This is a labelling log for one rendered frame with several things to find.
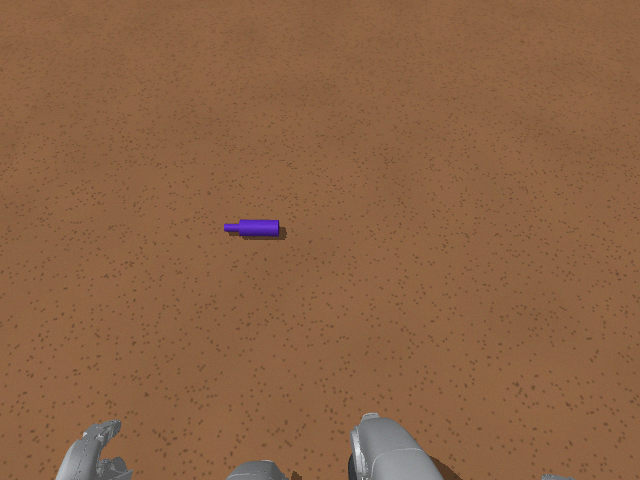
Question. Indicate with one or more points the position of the bottle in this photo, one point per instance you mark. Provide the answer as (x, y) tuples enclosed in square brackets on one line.
[(254, 227)]

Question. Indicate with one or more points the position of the left robot hand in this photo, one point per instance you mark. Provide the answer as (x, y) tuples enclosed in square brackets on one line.
[(82, 459)]

